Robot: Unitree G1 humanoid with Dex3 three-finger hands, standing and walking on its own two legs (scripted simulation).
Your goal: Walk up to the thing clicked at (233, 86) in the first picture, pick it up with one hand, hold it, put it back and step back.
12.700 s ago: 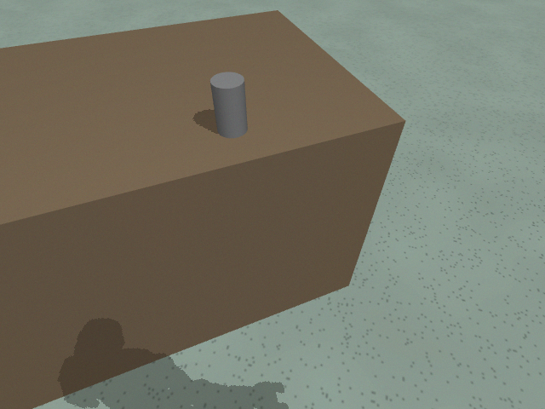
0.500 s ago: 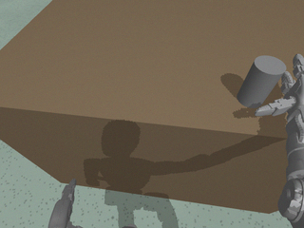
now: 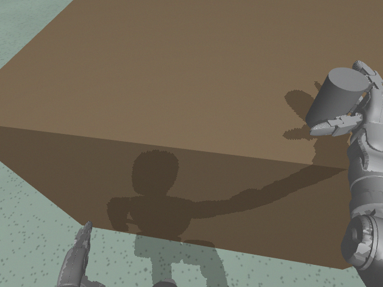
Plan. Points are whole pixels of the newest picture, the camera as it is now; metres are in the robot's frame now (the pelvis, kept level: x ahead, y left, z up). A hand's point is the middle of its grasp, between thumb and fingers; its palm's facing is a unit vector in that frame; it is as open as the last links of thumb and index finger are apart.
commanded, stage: close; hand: right
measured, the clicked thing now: (333, 102) +0.49 -0.22 +0.12
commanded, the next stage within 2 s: settle in 0.50 s
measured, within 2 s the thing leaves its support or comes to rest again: leaves its support in 1.04 s
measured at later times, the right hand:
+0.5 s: hand (337, 100) +0.48 -0.22 +0.14, palm faces +0.20 +0.98 +0.02, open 10.2 cm
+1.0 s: hand (339, 101) +0.48 -0.22 +0.14, palm faces +0.22 +0.98 -0.03, open 9.4 cm
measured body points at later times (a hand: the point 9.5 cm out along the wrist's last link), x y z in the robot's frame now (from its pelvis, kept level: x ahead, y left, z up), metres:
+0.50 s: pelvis +0.01 -0.01 +0.00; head +0.06 -0.01 +0.45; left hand +0.16 +0.26 -0.04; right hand +0.47 -0.27 +0.14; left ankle +0.03 +0.13 -0.70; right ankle -0.01 -0.13 -0.70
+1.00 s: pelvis +0.01 -0.01 +0.01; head +0.06 -0.01 +0.45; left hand +0.15 +0.26 -0.05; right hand +0.46 -0.27 +0.14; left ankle +0.03 +0.13 -0.70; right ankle -0.01 -0.13 -0.70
